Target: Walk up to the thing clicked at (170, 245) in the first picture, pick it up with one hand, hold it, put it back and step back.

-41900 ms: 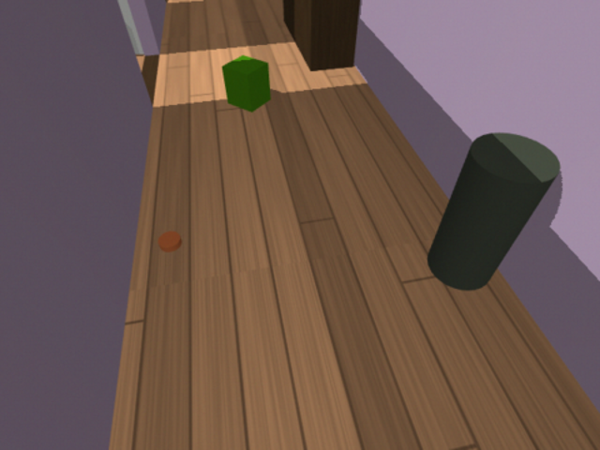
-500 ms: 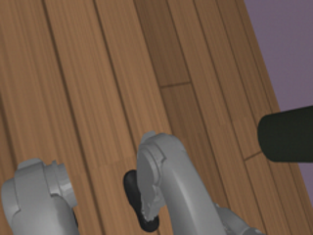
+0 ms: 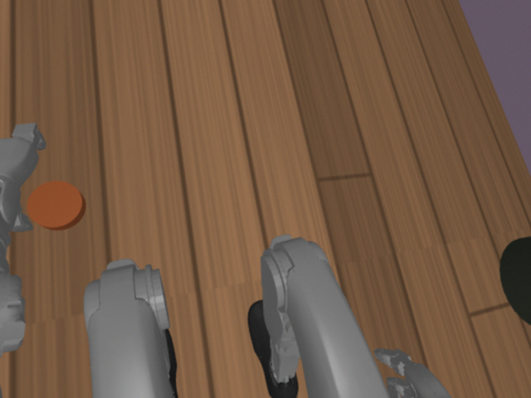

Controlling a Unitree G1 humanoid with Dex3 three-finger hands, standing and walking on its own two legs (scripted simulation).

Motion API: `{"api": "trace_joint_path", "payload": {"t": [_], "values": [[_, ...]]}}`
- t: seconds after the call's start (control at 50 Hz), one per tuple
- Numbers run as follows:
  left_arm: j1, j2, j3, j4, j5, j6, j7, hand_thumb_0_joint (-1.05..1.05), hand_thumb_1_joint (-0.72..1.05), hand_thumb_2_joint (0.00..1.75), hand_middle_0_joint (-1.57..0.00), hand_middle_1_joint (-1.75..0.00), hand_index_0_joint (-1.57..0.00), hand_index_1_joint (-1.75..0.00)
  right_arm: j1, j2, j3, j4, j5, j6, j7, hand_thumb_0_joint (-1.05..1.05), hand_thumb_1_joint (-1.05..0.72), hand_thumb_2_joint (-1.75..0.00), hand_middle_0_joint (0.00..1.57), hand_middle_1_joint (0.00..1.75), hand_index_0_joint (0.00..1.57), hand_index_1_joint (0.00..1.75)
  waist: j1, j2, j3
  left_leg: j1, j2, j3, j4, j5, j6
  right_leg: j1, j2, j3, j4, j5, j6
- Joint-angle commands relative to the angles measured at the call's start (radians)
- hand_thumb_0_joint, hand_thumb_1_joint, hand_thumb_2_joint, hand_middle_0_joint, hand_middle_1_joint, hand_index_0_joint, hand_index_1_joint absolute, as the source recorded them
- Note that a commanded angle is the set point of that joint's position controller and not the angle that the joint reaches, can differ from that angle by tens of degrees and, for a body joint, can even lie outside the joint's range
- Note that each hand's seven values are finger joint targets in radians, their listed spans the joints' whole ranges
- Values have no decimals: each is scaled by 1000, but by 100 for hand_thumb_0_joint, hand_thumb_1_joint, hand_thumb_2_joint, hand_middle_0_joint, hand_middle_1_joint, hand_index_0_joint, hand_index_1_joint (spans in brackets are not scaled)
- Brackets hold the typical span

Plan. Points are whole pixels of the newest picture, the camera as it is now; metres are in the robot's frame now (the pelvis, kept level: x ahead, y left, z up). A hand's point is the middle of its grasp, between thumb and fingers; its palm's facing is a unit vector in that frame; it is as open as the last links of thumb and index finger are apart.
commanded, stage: withdraw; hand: left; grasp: from above
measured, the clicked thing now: (57, 205) +0.47 +0.32 -0.34
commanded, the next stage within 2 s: home in 0.14 s
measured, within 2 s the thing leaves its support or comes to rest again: neither
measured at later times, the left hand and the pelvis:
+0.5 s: hand (6, 186) +0.45 +0.33 -0.14, palm faces -0.33 -0.19 -0.93, open 12.5 cm; pelvis +0.01 +0.00 +0.00, yaw +0 degrees
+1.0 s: hand out of the picture +0.28 +0.27 +0.08, palm faces -0.07 -0.85 -0.52, open 7.5 cm; pelvis +0.02 +0.00 +0.19, yaw +7 degrees
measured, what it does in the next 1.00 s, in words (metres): rises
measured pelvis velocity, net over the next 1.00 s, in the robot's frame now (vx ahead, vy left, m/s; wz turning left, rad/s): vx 0.02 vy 0.00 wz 0.12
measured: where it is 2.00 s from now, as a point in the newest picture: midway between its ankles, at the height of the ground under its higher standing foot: (222, 383)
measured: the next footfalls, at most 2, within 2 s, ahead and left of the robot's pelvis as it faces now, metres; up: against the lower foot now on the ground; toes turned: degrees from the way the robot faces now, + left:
none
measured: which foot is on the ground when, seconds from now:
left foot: down 0.00-1.00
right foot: down 0.00-1.00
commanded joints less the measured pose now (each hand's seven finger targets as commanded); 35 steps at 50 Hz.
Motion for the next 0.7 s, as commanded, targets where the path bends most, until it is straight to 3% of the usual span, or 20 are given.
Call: {"api": "trace_joint_path", "payload": {"t": [0.0,0.02,0.1,0.18,0.22,0.24,0.28,0.34,0.44,0.46,0.48,0.5,0.54,0.58,0.6,0.64,0.68], "values": [[-341,277,53,-43,34,-52,81,0,-49,98,-7,-102,-8,-100,166,-224,-45,-11,-16,2,-36,0,-89,-89,20,30,20,30,-38,260,-498,374,-15,46,-189,26,11,231,39,-2,-212,59,-57],[-365,316,74,-48,43,-65,97,0,-50,99,-7,-102,-8,-101,162,-230,-42,-11,-20,3,-38,0,-89,-89,20,30,20,30,-32,288,-511,389,-14,43,-191,21,7,222,37,-7,-197,51,-59],[-366,355,111,-7,72,-86,153,0,-48,97,-7,-101,-8,-100,167,-247,-36,-6,-44,-2,-48,0,-89,-89,20,30,20,30,-35,344,-532,438,-14,39,-188,23,1,200,31,-36,-176,64,-55],[-340,415,159,-107,86,-83,185,0,-50,97,-7,-101,-8,-99,185,-255,-48,-8,-51,-12,-46,0,-89,-89,20,30,20,30,3,467,-659,539,-6,38,-186,94,-11,209,25,-55,-129,142,-58],[-315,381,157,-165,71,-68,190,0,-50,97,-7,-100,-8,-98,189,-259,-65,-7,-47,-16,-41,0,-90,-89,20,30,20,30,6,494,-698,578,-6,42,-180,138,-10,192,19,-62,-125,180,-56],[-313,378,163,-208,60,-63,193,0,-42,89,-15,-92,-16,-90,195,-253,-73,-5,-45,-16,-37,0,-88,-89,20,30,20,30,15,512,-721,569,-7,47,-184,139,-11,195,21,-60,-126,181,-57],[-279,364,170,-255,33,-41,189,0,-26,91,-25,-76,-22,-74,211,-248,-95,4,-37,-17,-32,0,-88,-89,20,30,20,30,28,510,-746,579,-6,51,-191,149,-8,193,19,-56,-140,191,-57],[-213,322,176,-340,-35,-2,164,0,-11,81,-22,-54,-20,-56,250,-239,-131,8,-22,-18,-22,0,-89,-90,20,30,20,30,52,467,-816,605,-9,70,-212,181,1,273,18,-38,-193,223,-49],[-24,216,169,-528,-203,83,64,0,26,79,-20,-41,-19,-42,262,-209,-194,-8,36,-4,-17,0,-89,-90,20,30,20,30,124,395,-891,670,-15,85,-324,171,11,397,15,5,-305,206,-47],[16,188,173,-578,-244,101,39,0,34,78,-19,-38,-18,-39,255,-202,-207,-18,52,2,-19,0,-89,-90,20,30,20,30,130,367,-885,672,-17,80,-355,154,13,399,13,10,-323,195,-48],[82,147,161,-569,-288,123,11,0,42,80,-19,-36,-19,-37,239,-193,-207,-14,65,6,-21,0,-90,-90,20,30,20,30,131,319,-822,660,-16,77,-376,151,17,403,14,16,-346,197,-46],[119,101,133,-597,-328,139,-20,0,50,81,-19,-35,-19,-36,223,-183,-205,-25,75,10,-24,0,-90,-90,20,30,20,30,117,264,-782,627,-17,75,-390,127,22,415,19,20,-372,184,-45],[191,83,142,-691,-402,164,-72,0,66,85,-20,-33,-19,-33,197,-174,-203,-37,91,19,-37,0,-90,-90,20,30,20,30,127,213,-743,618,-18,72,-426,119,27,467,16,32,-411,181,-44],[245,31,123,-821,-476,184,-121,0,79,87,-20,-31,-20,-31,160,-163,-208,-64,101,23,-51,0,-90,-90,20,30,20,30,134,209,-722,661,-15,66,-481,94,27,498,10,39,-456,164,-44],[286,29,138,-852,-512,195,-138,0,87,90,-20,-30,-20,-30,145,-163,-209,-78,108,24,-59,0,-90,-90,20,30,20,30,141,185,-713,683,-14,62,-505,80,27,522,10,44,-483,150,-45],[360,-37,106,-921,-575,204,-170,0,90,90,-20,-30,-20,-30,113,-151,-211,-92,118,21,-71,0,-90,-90,20,30,20,30,140,179,-661,722,-7,51,-562,66,23,534,5,49,-510,146,-44],[395,-36,132,-1003,-634,209,-181,0,90,90,-20,-30,-20,-30,92,-147,-212,-113,125,13,-85,0,-90,-90,20,30,20,30,153,201,-653,781,-3,41,-619,48,18,560,-1,54,-543,129,-45]]}}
